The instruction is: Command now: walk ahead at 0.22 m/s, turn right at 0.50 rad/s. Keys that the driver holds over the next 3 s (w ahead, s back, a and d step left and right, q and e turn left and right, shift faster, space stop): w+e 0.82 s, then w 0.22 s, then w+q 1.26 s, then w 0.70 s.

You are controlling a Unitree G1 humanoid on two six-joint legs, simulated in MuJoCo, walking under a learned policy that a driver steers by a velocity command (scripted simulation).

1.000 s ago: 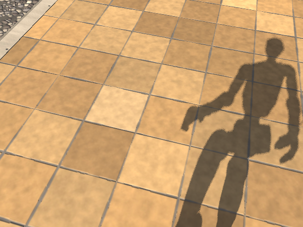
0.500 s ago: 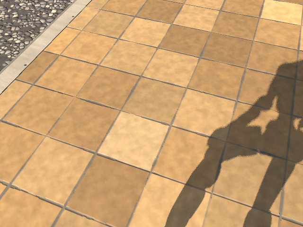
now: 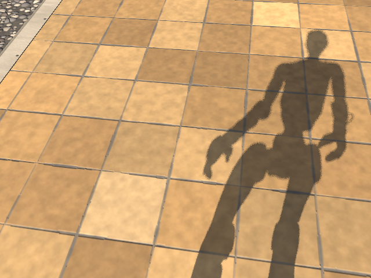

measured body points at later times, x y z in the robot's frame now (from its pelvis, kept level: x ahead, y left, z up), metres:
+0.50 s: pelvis +0.19 -0.01 +0.00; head +0.21 -0.05 +0.45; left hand +0.21 +0.27 -0.11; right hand +0.37 -0.31 -0.09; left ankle +0.33 +0.08 -0.73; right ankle +0.00 -0.10 -0.73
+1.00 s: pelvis +0.44 -0.14 -0.02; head +0.47 -0.17 +0.43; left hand +0.77 -0.06 -0.09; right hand +0.28 -0.38 -0.15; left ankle +0.34 +0.08 -0.72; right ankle +0.50 -0.28 -0.74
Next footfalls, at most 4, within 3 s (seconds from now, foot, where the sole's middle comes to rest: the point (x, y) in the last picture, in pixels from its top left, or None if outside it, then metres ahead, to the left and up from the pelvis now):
0.04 right None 0.04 -0.11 -0.77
0.52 left None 0.37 0.07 -0.77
0.98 right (294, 267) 0.53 -0.31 -0.77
1.52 left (264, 175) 0.91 -0.26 -0.77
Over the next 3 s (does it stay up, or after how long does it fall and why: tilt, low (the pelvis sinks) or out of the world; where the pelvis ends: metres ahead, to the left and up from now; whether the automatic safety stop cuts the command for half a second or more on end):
stays up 1.54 -0.31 0.00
